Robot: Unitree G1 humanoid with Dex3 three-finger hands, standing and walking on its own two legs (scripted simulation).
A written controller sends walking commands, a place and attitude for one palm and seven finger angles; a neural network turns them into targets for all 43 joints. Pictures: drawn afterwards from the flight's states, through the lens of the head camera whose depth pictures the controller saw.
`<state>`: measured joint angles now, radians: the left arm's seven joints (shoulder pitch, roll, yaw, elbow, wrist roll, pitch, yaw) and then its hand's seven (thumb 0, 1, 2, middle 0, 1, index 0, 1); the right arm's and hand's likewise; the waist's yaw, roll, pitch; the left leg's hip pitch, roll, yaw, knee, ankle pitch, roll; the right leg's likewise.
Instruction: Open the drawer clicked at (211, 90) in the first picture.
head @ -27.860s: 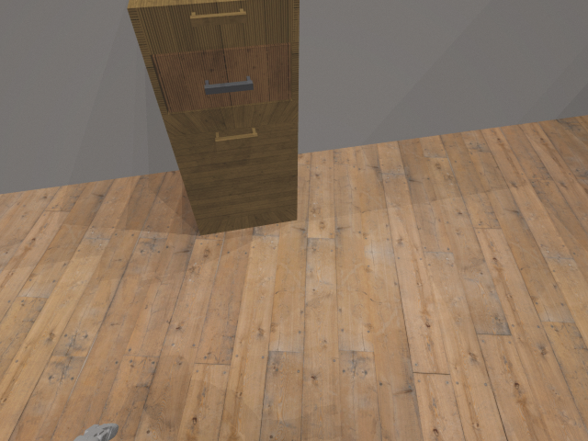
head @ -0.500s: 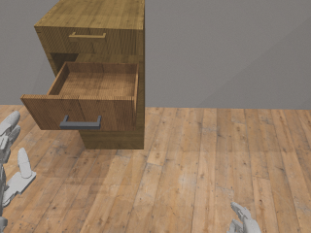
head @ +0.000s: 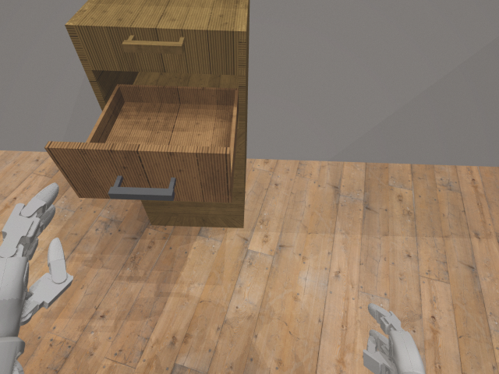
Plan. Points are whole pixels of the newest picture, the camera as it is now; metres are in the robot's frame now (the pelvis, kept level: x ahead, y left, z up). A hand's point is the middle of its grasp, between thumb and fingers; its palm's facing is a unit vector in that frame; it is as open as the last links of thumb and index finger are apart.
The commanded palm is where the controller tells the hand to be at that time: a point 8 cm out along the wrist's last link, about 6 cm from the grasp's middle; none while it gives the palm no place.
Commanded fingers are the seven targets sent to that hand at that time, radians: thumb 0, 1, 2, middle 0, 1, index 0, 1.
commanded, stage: let the arm hang, fingers relaxed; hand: left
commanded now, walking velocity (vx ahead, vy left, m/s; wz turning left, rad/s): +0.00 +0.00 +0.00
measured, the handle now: (144, 187) +0.49 +0.27 -0.07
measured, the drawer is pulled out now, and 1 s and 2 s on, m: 0.30 0.30 0.30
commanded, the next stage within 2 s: look to check the result in 1.06 s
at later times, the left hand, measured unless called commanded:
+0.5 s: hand out of the picture -0.06 +0.17 -0.17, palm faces +0.00 -0.97 -0.23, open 7.2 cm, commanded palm none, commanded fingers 0.00 0.90 0.90 -0.20 -0.30 -0.20 -0.30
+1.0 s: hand out of the picture -0.02 +0.13 -0.17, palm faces +0.02 -0.98 -0.19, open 7.3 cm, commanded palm none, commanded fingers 0.00 0.90 0.90 -0.20 -0.30 -0.20 -0.30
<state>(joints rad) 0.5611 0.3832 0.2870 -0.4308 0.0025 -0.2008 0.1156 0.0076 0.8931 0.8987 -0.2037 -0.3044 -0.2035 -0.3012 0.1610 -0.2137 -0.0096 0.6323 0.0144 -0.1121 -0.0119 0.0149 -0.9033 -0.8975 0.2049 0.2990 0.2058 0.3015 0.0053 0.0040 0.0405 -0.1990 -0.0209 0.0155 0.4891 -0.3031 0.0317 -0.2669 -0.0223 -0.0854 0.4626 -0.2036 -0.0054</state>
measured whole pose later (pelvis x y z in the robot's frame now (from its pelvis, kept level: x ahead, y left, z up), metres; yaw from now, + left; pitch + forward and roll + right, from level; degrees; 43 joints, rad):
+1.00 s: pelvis -0.01 -0.03 +0.00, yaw -1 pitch -2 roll +0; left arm 0.30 0.11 0.01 1.12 0.01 0.00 0.04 0.01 0.92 0.90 -0.20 -0.30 -0.20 -0.30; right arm 0.35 -0.10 0.00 1.11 -0.01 0.00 -0.03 0.01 -0.91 -0.90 0.20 0.30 0.20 0.30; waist 0.00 0.02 0.04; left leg -0.13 0.02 0.03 0.42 -0.26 -0.01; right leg -0.22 0.02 -0.08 0.42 -0.17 -0.06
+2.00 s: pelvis +0.00 -0.04 +0.01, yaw -2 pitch -1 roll +0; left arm 0.27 0.13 0.02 1.13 0.01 0.00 0.04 0.00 0.91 0.90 -0.20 -0.30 -0.20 -0.30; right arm 0.31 -0.12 -0.01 1.13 -0.01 0.00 -0.04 0.01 -0.91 -0.90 0.20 0.30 0.20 0.30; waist 0.00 0.02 0.06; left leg -0.10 0.03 0.03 0.38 -0.26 -0.02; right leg -0.19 0.03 -0.08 0.38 -0.18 -0.06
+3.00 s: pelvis +0.01 -0.05 +0.01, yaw -2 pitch -1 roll +0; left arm 0.24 0.15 0.02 1.13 0.01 -0.01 0.04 0.00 0.91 0.90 -0.20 -0.30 -0.20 -0.30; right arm 0.29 -0.15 -0.02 1.13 -0.01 0.00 -0.04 0.01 -0.91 -0.90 0.20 0.30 0.20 0.30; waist -0.01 0.03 0.06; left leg -0.08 0.04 0.02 0.36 -0.26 -0.03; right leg -0.17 0.05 -0.08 0.36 -0.18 -0.07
